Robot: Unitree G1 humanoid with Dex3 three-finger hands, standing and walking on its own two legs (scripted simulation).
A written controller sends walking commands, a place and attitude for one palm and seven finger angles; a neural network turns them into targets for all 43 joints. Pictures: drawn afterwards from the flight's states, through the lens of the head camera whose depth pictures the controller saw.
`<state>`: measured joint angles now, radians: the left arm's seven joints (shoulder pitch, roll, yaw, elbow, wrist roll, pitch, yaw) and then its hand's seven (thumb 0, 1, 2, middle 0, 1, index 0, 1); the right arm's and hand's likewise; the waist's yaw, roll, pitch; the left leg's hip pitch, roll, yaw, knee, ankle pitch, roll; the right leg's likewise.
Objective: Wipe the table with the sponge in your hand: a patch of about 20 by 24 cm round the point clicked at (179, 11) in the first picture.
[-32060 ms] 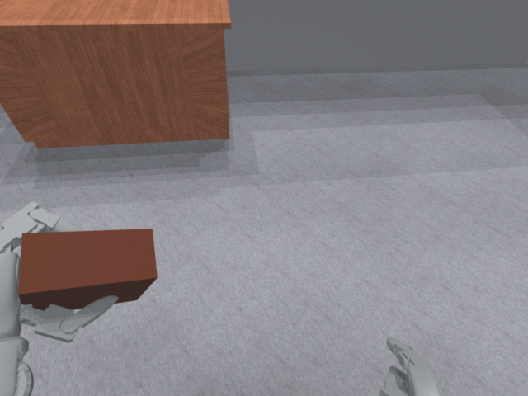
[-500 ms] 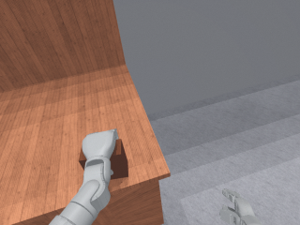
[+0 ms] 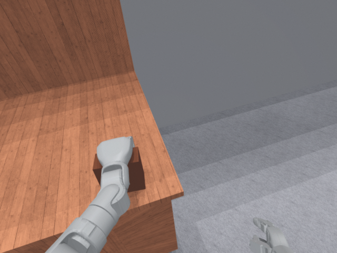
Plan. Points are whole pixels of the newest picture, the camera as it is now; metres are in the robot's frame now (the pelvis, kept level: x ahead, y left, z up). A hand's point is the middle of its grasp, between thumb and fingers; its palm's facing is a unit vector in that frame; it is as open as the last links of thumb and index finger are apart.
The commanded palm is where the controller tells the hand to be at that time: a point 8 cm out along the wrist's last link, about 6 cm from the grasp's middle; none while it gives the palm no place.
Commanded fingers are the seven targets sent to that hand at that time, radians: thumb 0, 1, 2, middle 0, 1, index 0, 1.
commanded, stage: wipe forward along the third lane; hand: left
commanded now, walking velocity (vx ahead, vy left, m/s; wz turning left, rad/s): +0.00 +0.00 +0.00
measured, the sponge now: (122, 176) +0.32 +0.18 -0.02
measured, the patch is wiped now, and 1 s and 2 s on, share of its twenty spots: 0.85 1.00 1.00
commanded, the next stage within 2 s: wipe back along the third lane in 1.26 s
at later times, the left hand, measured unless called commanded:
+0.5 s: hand (121, 147) +0.39 +0.19 +0.03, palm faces -0.08 -0.04 -1.00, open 10.0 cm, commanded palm +0.37 +0.19 +0.07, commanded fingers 0.00 0.10 1.30 -1.20 -1.60 -1.20 -1.60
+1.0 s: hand (116, 135) +0.43 +0.22 +0.04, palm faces -0.09 -0.03 -1.00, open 10.0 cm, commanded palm +0.42 +0.23 +0.07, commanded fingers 0.00 0.10 1.30 -1.20 -1.60 -1.20 -1.60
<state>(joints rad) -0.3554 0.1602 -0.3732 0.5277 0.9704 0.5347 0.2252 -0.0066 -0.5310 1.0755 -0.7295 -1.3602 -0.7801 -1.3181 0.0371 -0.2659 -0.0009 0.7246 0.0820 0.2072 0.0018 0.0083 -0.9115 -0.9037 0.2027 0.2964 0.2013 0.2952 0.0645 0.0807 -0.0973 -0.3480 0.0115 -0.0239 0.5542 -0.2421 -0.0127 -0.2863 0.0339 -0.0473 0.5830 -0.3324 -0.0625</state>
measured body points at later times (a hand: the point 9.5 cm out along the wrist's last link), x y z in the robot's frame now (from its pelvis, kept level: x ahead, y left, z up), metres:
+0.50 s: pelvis -0.01 +0.00 +0.00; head +0.00 -0.04 +0.44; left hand +0.39 +0.19 +0.09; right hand +0.12 -0.26 -0.14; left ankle +0.03 +0.14 -0.73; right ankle -0.02 -0.08 -0.73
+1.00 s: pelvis +0.00 +0.01 -0.01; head +0.03 +0.00 +0.44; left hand +0.43 +0.22 +0.09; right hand +0.11 -0.25 -0.14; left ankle +0.03 +0.14 -0.73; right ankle -0.02 -0.08 -0.73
